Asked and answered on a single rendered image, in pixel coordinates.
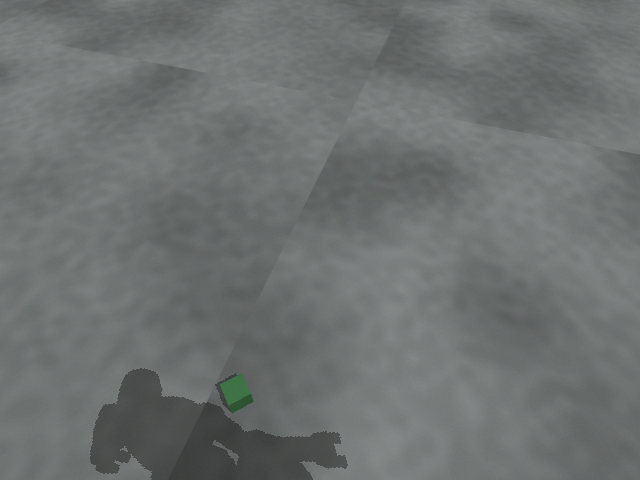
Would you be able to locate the cube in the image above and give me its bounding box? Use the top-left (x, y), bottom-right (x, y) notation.
top-left (220, 373), bottom-right (254, 413)

